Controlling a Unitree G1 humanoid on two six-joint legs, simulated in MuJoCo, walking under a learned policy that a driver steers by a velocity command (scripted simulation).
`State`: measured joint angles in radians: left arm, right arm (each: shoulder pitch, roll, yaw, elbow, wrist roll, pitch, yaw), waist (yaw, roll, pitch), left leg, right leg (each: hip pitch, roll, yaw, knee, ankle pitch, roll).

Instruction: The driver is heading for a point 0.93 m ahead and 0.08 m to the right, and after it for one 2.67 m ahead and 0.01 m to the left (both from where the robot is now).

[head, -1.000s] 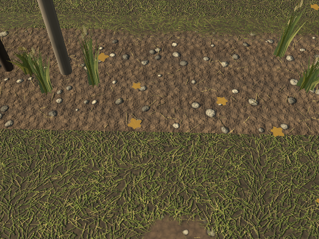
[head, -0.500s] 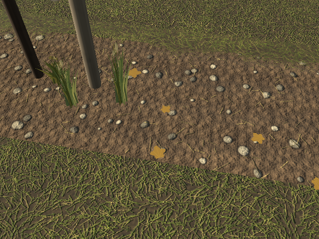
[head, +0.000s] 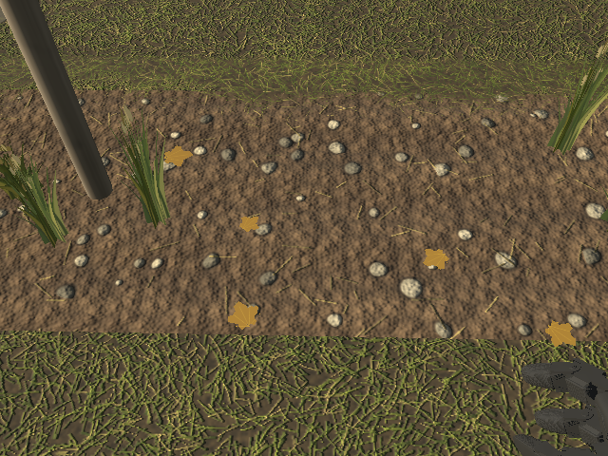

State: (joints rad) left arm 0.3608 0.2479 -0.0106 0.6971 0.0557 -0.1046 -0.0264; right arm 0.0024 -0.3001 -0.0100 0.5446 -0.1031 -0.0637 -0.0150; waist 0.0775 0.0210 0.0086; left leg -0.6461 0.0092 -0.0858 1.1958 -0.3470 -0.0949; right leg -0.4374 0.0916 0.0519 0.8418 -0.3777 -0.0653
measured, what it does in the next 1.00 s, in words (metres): goes down, turning right: left foot 0.15 m lower, then right foot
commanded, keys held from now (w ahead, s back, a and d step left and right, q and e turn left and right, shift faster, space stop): e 0.14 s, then w+e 0.30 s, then w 0.30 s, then w+q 0.26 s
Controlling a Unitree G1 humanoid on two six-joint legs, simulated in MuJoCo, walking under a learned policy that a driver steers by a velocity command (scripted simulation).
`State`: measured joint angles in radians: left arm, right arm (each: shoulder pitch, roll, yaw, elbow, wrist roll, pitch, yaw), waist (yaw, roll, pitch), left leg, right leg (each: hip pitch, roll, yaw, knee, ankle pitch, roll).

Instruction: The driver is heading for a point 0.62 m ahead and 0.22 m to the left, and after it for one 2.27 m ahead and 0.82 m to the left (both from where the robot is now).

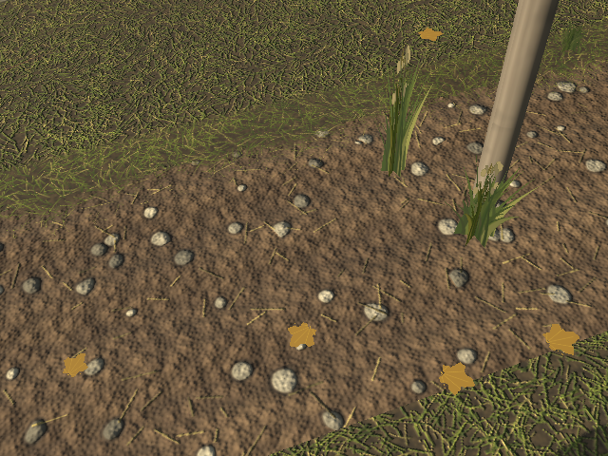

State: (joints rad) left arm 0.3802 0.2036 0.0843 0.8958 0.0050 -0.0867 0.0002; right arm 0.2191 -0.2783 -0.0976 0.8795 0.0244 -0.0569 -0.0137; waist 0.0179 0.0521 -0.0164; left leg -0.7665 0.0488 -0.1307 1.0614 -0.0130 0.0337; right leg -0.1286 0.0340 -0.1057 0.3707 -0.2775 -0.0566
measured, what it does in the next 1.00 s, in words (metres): walks ahead, turning left: left foot, then right foot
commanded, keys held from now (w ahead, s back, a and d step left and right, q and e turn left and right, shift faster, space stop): w+q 0.76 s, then q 0.24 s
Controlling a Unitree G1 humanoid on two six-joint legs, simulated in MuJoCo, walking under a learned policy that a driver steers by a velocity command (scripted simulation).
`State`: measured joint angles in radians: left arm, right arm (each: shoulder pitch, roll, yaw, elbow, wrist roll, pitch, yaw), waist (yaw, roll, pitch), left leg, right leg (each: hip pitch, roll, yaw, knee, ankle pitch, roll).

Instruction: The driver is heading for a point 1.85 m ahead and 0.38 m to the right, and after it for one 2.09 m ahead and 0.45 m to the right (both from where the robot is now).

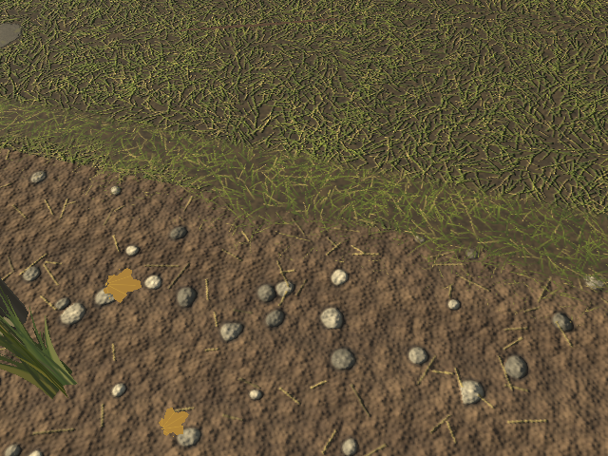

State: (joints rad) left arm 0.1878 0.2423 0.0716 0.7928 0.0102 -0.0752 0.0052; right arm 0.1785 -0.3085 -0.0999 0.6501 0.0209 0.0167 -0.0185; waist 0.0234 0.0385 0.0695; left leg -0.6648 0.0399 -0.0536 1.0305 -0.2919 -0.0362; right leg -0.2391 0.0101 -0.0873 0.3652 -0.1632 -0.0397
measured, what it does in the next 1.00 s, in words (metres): steps on the spot, turning right: left foot, then right foot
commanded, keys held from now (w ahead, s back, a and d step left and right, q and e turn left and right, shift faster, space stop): q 0.12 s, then e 0.88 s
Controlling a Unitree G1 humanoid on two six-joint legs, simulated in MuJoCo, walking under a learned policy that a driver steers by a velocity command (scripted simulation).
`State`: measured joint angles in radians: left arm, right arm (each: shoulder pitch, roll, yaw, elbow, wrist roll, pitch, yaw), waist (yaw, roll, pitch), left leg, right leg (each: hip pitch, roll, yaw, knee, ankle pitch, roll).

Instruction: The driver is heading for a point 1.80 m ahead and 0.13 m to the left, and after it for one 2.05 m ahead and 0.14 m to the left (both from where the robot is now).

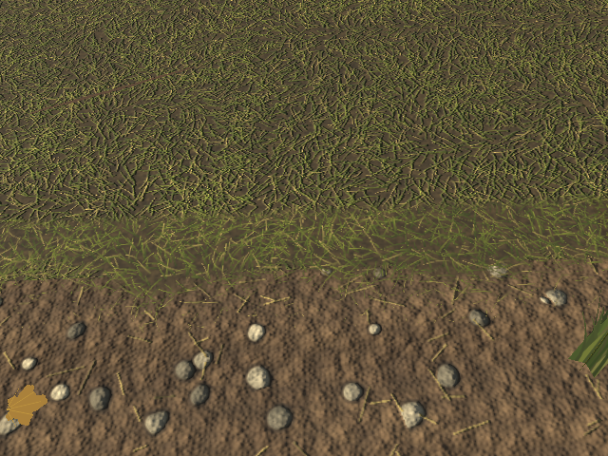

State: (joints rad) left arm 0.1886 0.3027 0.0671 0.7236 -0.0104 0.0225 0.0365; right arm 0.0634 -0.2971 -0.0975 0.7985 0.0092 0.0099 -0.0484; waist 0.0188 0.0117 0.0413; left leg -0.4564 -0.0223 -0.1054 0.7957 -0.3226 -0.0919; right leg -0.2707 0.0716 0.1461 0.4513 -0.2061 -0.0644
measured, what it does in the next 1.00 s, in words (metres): steps on the spot: left foot, then right foot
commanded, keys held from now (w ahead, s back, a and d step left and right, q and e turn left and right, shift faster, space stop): e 0.18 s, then no key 0.42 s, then q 0.40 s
